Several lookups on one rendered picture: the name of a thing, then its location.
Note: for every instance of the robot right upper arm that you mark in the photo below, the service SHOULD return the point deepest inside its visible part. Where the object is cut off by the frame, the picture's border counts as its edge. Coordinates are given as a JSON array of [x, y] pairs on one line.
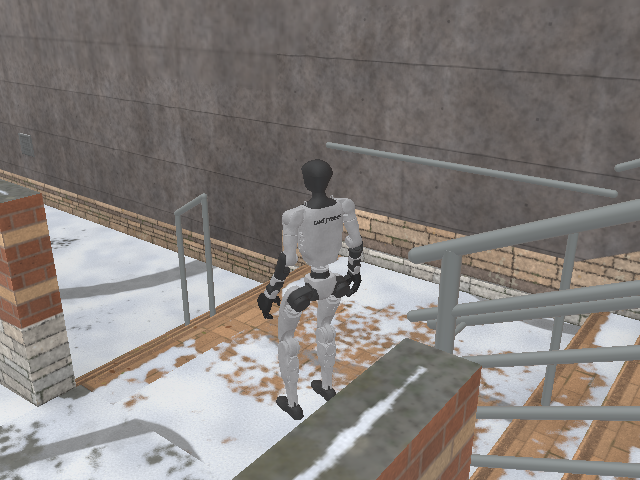
[[350, 222]]

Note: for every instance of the humanoid robot torso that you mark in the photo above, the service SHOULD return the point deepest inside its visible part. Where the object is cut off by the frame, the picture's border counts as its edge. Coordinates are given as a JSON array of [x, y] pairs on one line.
[[319, 242]]

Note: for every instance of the right robot hand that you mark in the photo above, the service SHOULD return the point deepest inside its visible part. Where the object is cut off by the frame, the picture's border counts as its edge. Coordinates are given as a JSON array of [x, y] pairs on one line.
[[356, 279]]

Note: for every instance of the left robot hand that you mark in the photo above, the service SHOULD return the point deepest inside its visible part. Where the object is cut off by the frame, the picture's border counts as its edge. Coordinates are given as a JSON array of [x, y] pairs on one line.
[[265, 305]]

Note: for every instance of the left robot thigh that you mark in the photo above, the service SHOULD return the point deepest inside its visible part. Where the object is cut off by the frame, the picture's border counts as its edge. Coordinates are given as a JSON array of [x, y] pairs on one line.
[[295, 300]]

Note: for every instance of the right robot forearm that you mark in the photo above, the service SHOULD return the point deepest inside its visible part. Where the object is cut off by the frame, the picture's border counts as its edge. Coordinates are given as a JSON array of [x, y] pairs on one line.
[[354, 259]]

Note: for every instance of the left robot forearm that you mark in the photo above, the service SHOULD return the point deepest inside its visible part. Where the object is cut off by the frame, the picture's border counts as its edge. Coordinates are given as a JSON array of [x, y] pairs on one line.
[[278, 278]]

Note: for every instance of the robot left upper arm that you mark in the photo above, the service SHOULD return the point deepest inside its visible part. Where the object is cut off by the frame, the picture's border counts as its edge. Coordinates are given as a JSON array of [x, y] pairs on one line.
[[291, 220]]

